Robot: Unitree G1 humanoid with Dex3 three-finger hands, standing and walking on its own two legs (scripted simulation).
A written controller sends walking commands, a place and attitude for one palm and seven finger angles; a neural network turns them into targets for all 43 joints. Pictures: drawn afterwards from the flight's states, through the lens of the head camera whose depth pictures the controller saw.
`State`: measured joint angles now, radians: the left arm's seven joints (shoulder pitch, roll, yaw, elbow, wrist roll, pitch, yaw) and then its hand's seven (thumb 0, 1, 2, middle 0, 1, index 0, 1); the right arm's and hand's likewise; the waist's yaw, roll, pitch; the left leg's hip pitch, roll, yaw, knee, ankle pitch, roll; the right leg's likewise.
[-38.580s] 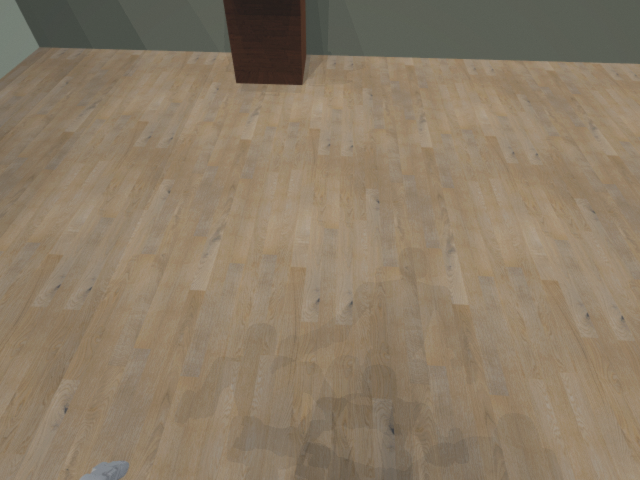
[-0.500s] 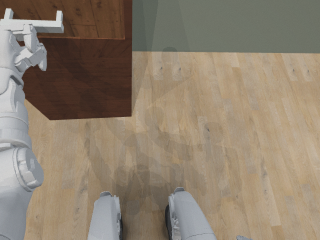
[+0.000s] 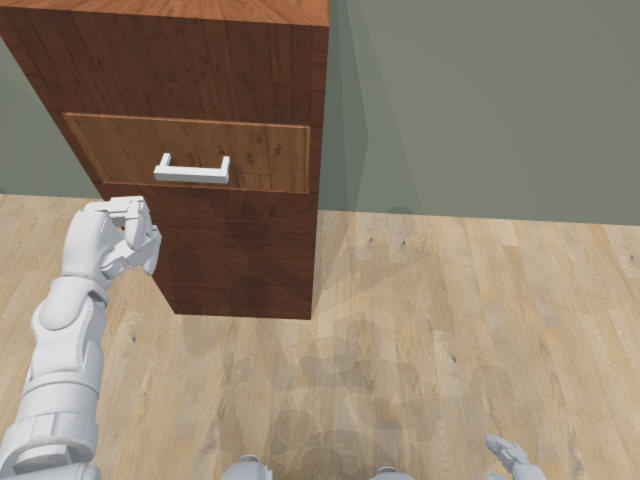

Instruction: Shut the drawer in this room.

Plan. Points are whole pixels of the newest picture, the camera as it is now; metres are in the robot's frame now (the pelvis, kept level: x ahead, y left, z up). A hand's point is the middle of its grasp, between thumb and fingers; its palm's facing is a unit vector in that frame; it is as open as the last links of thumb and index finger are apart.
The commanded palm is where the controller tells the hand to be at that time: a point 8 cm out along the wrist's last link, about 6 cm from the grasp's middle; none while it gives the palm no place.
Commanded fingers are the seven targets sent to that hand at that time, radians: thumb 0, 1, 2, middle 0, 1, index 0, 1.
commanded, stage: draw the hand back to the body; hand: left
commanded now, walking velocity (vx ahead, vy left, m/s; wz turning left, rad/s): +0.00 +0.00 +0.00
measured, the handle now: (194, 167) +0.61 +0.22 -0.02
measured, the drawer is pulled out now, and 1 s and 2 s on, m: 0.00 0.00 0.00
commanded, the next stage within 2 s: step back with the hand held close in 0.88 s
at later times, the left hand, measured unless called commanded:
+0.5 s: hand (54, 301) +0.26 +0.23 +0.17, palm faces +0.37 -0.87 -0.32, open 3.3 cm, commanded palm +0.20 +0.26 +0.19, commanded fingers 0.00 0.90 0.90 -1.40 -1.60 -1.40 -1.60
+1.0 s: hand out of the picture +0.19 +0.22 +0.21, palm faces +0.43 -0.82 -0.38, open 3.3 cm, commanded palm +0.15 +0.26 +0.23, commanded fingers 0.00 0.90 0.90 -1.40 -1.60 -1.40 -1.60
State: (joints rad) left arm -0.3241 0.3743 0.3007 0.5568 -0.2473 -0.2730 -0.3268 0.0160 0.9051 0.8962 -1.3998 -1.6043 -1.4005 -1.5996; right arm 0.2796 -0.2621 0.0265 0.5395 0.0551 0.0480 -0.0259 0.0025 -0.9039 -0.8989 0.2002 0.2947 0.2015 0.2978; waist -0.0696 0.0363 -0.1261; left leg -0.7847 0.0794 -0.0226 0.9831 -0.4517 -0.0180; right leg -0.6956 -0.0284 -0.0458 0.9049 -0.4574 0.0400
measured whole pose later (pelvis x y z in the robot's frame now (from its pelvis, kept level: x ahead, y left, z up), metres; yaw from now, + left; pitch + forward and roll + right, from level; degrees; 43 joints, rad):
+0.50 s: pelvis +0.02 -0.01 +0.06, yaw +1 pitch -2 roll +0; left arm 0.28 0.30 0.21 -0.19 -0.06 -0.04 0.11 0.02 0.90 0.90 -1.40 -1.60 -1.40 -1.60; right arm 0.17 -0.22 0.06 0.58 0.02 -0.04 -0.09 0.01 -0.90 -0.90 0.20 0.29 0.20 0.30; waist 0.05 0.06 -0.01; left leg -0.18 0.05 0.02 0.48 -0.27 -0.03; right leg -0.13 -0.05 -0.04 0.46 -0.31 0.03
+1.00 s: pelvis +0.02 -0.02 +0.06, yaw +0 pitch -5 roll +0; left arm 0.51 0.30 0.28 -0.44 -0.05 -0.08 0.11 0.01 0.90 0.90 -1.40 -1.60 -1.41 -1.60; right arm 0.20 -0.22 0.02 0.63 0.00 -0.11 -0.11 0.01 -0.90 -0.90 0.20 0.29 0.20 0.30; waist 0.07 0.08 0.02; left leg -0.09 0.07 0.02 0.43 -0.24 -0.04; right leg -0.04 -0.03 -0.04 0.40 -0.27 0.02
